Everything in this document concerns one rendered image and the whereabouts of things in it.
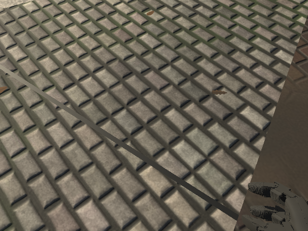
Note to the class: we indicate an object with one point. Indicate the robot right hand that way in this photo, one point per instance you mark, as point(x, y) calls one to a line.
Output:
point(293, 218)

